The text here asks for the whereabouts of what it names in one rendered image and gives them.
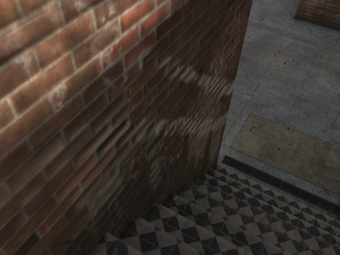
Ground stairs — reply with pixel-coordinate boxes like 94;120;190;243
89;165;340;255

